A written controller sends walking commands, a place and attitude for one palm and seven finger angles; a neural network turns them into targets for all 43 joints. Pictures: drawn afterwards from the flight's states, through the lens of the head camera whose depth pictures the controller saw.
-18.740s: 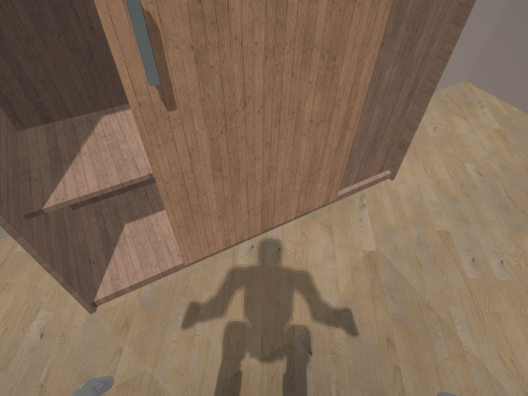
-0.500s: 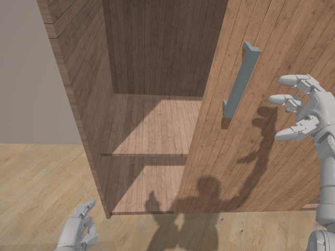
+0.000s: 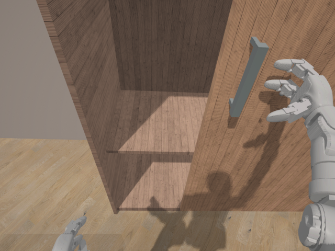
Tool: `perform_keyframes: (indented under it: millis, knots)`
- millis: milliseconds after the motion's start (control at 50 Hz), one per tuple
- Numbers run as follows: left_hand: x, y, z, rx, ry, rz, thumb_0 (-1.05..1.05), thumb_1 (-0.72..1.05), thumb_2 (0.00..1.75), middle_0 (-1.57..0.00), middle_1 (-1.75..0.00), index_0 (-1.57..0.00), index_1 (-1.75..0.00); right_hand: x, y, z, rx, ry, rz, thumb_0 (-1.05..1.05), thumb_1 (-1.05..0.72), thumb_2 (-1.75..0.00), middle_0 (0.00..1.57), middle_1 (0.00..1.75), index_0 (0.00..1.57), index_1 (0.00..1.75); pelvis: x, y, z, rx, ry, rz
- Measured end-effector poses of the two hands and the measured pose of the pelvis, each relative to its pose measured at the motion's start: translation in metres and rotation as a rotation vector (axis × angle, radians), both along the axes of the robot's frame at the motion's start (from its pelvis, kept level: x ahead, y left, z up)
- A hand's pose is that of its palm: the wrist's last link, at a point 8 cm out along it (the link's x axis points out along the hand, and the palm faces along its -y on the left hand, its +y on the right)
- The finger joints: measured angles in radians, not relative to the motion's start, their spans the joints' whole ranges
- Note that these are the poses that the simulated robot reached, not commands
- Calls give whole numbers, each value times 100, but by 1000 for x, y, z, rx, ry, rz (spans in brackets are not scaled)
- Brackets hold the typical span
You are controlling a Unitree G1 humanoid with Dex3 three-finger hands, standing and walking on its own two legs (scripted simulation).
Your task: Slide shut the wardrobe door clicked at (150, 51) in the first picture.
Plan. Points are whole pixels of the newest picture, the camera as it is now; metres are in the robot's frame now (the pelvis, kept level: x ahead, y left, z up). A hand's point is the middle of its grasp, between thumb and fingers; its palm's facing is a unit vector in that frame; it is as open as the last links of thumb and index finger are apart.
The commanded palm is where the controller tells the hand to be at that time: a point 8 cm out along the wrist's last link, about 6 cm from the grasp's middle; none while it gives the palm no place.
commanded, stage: move the hooked fingers beside the handle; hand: right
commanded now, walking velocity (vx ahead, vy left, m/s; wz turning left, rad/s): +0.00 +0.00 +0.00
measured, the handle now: (243, 79) +0.48 -0.14 +0.20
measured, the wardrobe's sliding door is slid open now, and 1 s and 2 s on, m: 0.37 0.37 0.37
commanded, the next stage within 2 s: feel for the door with the fingertips in 1.72 s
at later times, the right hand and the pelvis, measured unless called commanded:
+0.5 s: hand (270, 96) +0.42 -0.19 +0.20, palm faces -0.02 +1.00 -0.03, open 14.0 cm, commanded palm +0.40 -0.24 +0.20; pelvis +0.00 +0.00 +0.00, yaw +1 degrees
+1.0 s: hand (276, 100) +0.40 -0.20 +0.21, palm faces -0.02 +1.00 -0.04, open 14.0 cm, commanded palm +0.39 -0.24 +0.21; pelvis +0.00 +0.00 +0.00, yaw +0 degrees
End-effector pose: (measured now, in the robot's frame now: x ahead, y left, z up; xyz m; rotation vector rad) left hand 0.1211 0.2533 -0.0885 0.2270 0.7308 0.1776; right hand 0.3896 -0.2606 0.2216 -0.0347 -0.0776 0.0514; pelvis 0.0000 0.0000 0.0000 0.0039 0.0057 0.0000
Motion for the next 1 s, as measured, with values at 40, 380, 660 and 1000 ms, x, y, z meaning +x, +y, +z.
perform_keyframes:
  millis: [40,380,660,1000]
  knots:
    - [-4,-1,-2,-5,9,10,1,91,90,-21,-30,-21,-30,6,2,-1,5,15,-2,-2,50,-30,30,120,30,120,1,-1,0,-1,5,4]
    - [-21,-5,-10,-30,72,33,1,91,90,-21,-30,-21,-30,13,13,-1,2,-17,-4,-2,50,-30,30,120,30,120,7,-5,0,0,11,16]
    - [-3,-2,-3,-15,28,7,1,91,90,-21,-30,-21,-30,9,18,-2,-9,-27,-27,-2,50,-30,30,120,30,120,2,2,1,-1,5,5]
    - [-11,5,-4,-6,50,9,1,91,90,-21,-30,-20,-30,-11,8,-13,-4,-23,-27,-2,50,-30,30,120,29,120,-1,4,0,0,-10,1]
